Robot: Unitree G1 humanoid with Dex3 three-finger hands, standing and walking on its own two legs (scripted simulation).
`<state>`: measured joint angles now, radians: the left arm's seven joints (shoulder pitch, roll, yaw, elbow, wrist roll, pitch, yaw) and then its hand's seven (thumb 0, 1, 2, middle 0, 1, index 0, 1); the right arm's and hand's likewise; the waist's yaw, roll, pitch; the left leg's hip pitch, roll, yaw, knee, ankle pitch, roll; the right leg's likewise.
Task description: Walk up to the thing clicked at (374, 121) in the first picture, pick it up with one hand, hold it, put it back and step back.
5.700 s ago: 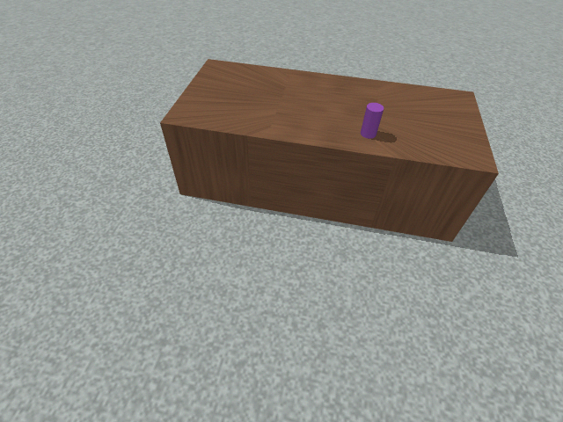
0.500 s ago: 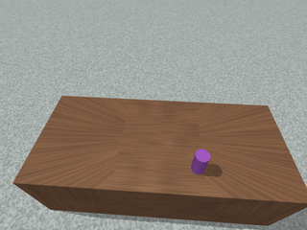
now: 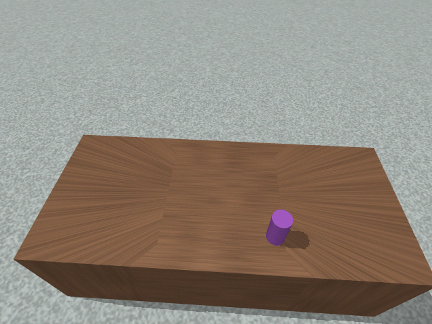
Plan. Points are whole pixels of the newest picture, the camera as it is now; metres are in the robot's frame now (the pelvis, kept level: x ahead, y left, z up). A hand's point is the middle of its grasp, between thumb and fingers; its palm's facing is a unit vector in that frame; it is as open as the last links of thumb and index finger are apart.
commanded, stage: stand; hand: right
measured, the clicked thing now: (278, 228) +0.46 -0.19 -0.30
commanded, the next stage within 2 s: go down in 1.12 s
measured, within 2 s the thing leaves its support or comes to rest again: neither
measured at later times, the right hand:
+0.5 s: hand out of the picture +0.07 -0.25 -0.16, palm faces -0.05 +0.94 -0.33, open 7.3 cm
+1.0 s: hand out of the picture +0.07 -0.25 -0.16, palm faces -0.05 +0.94 -0.33, open 7.3 cm
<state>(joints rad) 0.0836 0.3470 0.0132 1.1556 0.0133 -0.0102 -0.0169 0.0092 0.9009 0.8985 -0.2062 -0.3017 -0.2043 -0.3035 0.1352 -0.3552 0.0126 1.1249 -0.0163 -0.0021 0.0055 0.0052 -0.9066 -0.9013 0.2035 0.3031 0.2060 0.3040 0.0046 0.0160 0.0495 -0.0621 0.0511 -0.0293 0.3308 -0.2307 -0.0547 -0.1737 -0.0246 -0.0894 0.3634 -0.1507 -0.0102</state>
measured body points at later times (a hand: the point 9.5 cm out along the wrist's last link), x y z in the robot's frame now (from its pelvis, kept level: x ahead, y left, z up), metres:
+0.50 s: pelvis +0.00 +0.00 +0.00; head +0.01 +0.00 +0.45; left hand +0.08 +0.31 -0.13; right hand +0.07 -0.30 -0.14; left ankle -0.03 +0.16 -0.75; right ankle +0.03 -0.11 -0.75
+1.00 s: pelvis +0.00 +0.00 +0.00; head +0.01 +0.00 +0.45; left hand +0.08 +0.31 -0.13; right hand +0.07 -0.29 -0.14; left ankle -0.03 +0.16 -0.75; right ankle +0.03 -0.11 -0.75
